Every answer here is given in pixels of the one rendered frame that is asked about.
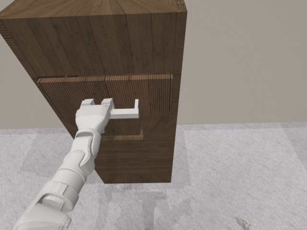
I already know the handle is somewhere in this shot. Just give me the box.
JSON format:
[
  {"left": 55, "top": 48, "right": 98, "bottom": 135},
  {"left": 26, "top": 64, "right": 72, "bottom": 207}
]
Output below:
[
  {"left": 100, "top": 135, "right": 144, "bottom": 143},
  {"left": 80, "top": 99, "right": 139, "bottom": 119}
]

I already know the robot left forearm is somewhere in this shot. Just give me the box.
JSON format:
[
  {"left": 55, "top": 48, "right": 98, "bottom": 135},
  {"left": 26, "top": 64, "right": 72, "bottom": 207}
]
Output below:
[{"left": 12, "top": 128, "right": 101, "bottom": 230}]

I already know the cabinet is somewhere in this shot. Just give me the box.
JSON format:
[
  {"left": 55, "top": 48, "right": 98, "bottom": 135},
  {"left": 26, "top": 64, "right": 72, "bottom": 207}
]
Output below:
[{"left": 0, "top": 0, "right": 187, "bottom": 184}]

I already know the right robot hand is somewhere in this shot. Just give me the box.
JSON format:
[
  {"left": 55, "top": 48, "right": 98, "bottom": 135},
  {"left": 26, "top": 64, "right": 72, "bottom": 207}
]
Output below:
[{"left": 236, "top": 217, "right": 261, "bottom": 230}]

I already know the left robot upper arm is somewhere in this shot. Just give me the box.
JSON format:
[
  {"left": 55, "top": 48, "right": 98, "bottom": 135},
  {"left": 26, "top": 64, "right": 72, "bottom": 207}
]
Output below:
[{"left": 18, "top": 203, "right": 72, "bottom": 230}]

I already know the drawer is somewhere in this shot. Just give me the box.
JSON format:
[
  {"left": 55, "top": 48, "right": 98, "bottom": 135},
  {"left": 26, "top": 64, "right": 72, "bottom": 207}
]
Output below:
[{"left": 37, "top": 72, "right": 173, "bottom": 119}]

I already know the left robot hand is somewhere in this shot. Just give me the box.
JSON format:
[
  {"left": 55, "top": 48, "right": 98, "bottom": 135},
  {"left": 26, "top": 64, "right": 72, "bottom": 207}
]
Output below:
[{"left": 75, "top": 98, "right": 115, "bottom": 134}]

